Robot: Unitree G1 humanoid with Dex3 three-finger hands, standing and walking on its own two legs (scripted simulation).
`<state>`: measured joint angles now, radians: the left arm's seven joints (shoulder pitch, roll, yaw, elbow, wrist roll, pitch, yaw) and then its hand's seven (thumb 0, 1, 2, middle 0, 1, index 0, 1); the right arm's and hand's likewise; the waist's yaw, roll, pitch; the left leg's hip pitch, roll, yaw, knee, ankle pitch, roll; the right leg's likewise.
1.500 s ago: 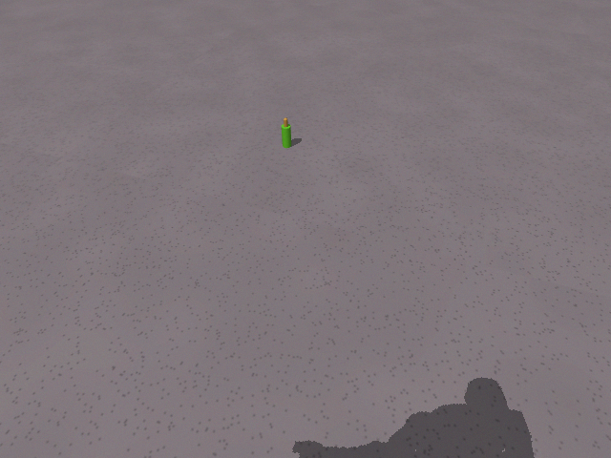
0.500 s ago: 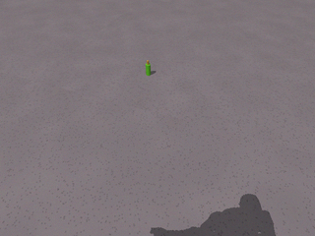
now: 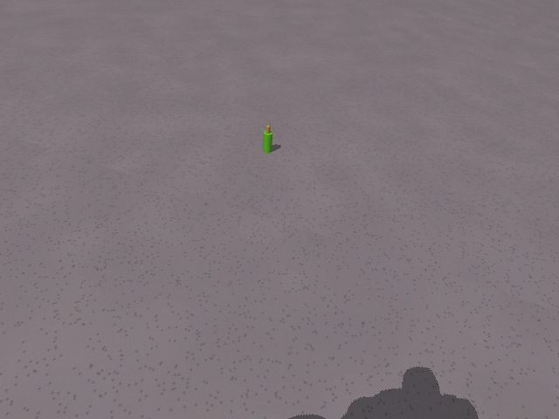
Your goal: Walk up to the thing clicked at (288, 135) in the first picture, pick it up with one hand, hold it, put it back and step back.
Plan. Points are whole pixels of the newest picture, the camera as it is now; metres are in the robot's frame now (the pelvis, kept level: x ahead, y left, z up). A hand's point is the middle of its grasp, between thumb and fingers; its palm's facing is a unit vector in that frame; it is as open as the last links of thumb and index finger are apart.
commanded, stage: walk up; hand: left
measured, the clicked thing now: (267, 138) +1.81 +0.09 -0.67
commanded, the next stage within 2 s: none
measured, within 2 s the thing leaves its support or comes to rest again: neither
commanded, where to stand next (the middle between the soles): +1.53 -0.11 m, yaw -1 degrees
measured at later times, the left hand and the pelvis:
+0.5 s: hand (172, 282) +0.42 +0.24 -0.13, palm faces -0.14 -0.92 -0.37, open 7.4 cm; pelvis +0.27 -0.03 -0.01, yaw -3 degrees
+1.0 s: hand (185, 222) +0.62 +0.26 -0.17, palm faces -0.05 -0.94 -0.34, open 7.4 cm; pelvis +0.57 -0.02 -0.01, yaw -2 degrees
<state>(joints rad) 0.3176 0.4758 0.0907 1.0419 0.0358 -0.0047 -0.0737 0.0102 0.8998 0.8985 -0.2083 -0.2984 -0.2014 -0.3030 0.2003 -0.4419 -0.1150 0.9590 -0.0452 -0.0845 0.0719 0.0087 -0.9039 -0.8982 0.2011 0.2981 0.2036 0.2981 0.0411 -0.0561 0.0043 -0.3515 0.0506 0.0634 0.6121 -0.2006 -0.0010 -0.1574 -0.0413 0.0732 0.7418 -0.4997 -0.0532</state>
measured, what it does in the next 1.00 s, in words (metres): walks ahead: right foot, then left foot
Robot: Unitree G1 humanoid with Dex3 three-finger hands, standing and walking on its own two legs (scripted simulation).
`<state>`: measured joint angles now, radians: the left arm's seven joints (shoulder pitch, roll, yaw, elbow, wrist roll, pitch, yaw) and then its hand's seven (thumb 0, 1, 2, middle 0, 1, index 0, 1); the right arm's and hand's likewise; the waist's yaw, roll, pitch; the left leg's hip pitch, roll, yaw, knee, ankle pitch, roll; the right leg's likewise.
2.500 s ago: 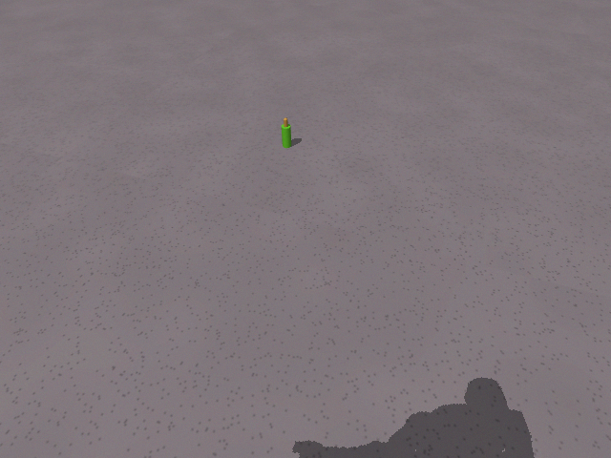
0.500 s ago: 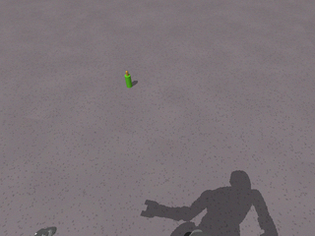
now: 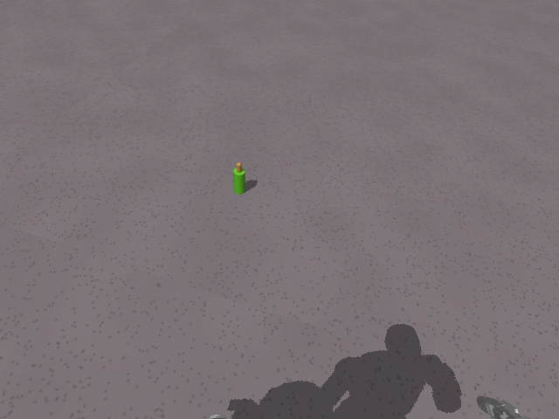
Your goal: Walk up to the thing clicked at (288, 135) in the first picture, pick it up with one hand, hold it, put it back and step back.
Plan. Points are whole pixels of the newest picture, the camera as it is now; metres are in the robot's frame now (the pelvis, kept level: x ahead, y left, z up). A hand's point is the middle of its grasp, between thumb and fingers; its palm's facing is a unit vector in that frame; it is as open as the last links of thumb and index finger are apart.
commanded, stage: walk up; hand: left
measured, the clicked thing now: (239, 177) +1.24 +0.16 -0.66
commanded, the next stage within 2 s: none
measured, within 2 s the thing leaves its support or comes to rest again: neither
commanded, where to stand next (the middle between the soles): +0.96 -0.05 m, yaw +1 degrees
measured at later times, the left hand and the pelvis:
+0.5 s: hand (172, 284) +0.38 +0.20 -0.11, palm faces -0.03 -0.92 -0.38, open 7.4 cm; pelvis +0.26 -0.06 +0.01, yaw +0 degrees
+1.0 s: hand (165, 250) +0.48 +0.24 -0.15, palm faces +0.01 -0.94 -0.34, open 7.4 cm; pelvis +0.47 -0.03 +0.01, yaw +2 degrees
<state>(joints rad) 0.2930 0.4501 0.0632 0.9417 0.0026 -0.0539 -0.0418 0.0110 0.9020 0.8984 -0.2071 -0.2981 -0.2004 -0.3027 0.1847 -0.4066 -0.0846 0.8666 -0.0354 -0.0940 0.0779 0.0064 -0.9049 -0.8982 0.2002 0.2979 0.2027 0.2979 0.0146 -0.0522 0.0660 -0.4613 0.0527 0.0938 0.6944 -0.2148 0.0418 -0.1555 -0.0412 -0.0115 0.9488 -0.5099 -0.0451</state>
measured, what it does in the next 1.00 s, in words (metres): walks ahead: right foot, then left foot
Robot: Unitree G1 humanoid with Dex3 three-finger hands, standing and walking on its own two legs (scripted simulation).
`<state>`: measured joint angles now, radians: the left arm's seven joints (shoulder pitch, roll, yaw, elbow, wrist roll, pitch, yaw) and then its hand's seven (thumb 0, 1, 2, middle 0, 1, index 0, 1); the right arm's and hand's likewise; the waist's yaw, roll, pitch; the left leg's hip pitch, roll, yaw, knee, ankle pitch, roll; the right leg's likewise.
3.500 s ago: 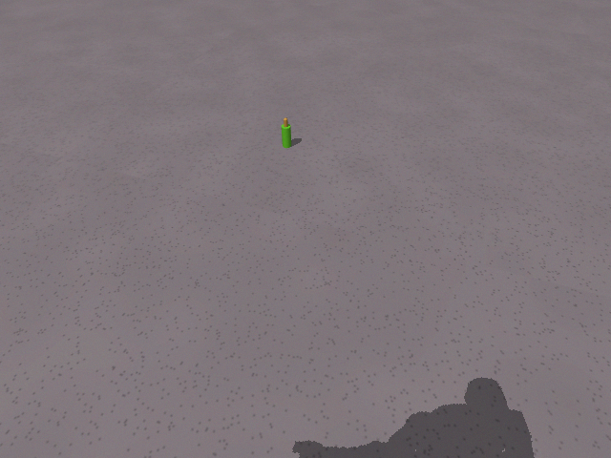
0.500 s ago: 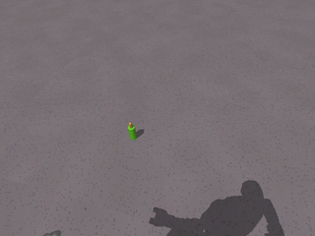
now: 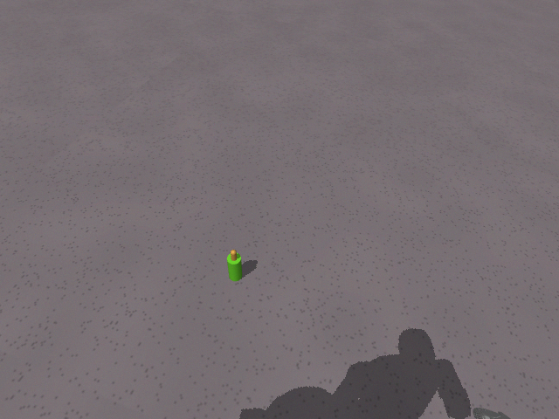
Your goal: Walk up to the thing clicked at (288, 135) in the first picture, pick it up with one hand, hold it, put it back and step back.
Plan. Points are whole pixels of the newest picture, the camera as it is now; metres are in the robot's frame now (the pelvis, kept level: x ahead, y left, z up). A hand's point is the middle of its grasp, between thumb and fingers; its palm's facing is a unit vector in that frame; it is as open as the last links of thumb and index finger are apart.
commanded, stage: walk up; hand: left
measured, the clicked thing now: (234, 263) +0.77 +0.16 -0.67
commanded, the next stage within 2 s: none
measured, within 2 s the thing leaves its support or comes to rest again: neither
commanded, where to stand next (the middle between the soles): +0.49 -0.04 m, yaw -2 degrees
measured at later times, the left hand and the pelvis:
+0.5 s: hand (151, 361) +0.24 +0.21 -0.10, palm faces -0.01 -0.91 -0.42, open 7.4 cm; pelvis +0.17 -0.06 +0.01, yaw -1 degrees
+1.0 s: hand (147, 291) +0.38 +0.26 -0.15, palm faces -0.05 -0.94 -0.33, open 7.4 cm; pelvis +0.33 -0.01 +0.01, yaw +0 degrees
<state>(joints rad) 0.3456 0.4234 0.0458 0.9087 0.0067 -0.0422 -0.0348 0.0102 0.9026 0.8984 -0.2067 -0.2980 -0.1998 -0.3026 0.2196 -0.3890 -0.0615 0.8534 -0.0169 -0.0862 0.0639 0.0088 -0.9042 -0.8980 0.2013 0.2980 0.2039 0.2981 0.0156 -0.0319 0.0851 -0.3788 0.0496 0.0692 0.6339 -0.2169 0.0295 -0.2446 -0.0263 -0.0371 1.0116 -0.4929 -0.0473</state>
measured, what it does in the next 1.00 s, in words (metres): walks ahead: right foot, then left foot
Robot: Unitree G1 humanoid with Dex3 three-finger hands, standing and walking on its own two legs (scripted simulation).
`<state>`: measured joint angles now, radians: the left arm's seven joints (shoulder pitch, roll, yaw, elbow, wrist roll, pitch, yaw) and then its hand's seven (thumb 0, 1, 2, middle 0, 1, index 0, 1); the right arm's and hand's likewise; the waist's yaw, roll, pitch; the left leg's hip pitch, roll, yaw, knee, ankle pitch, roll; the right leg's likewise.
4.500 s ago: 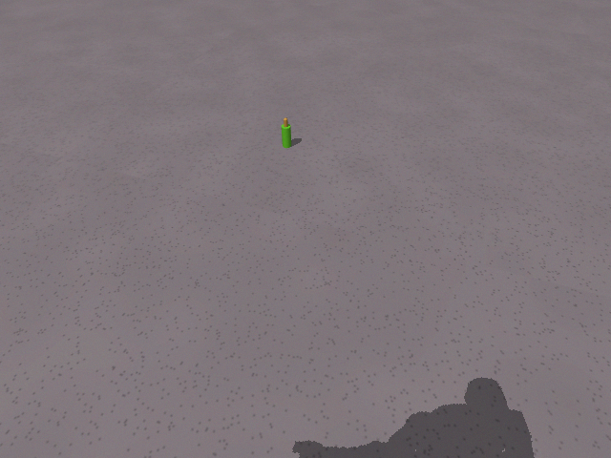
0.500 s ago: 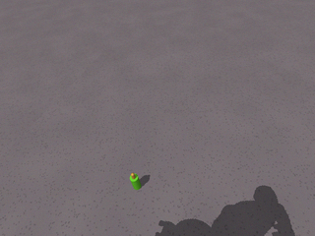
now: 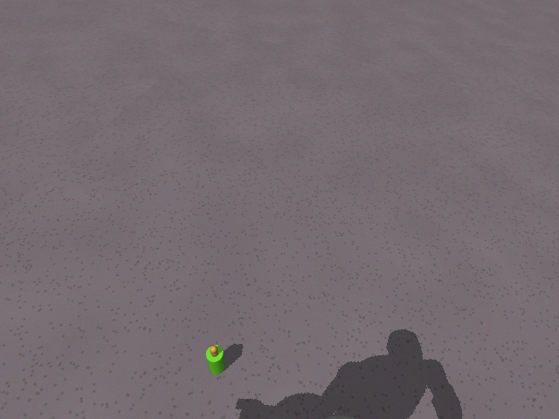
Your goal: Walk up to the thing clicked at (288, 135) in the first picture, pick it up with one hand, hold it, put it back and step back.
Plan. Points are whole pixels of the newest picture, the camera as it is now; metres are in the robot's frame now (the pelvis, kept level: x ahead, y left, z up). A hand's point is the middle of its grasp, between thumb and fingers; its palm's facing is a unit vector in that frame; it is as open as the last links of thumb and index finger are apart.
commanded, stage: walk up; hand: left
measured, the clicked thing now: (215, 357) +0.44 +0.16 -0.68
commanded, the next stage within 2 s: none
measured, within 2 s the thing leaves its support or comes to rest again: neither
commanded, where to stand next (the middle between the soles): +0.16 -0.03 m, yaw -2 degrees
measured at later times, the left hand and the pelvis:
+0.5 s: hand out of the picture +0.16 +0.24 -0.13, palm faces -0.03 -0.91 -0.40, open 7.4 cm; pelvis +0.08 -0.02 +0.00, yaw -1 degrees
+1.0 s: hand out of the picture +0.17 +0.25 -0.16, palm faces +0.00 -0.95 -0.32, open 7.4 cm; pelvis +0.13 +0.00 +0.00, yaw +0 degrees
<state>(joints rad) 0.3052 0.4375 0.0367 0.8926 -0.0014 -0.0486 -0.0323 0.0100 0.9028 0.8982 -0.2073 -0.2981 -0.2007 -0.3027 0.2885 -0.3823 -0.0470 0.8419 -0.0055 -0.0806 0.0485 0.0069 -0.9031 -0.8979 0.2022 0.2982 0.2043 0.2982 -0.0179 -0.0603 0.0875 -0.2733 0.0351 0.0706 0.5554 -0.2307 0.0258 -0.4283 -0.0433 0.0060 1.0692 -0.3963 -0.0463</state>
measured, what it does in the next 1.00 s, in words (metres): walks ahead: right foot, then left foot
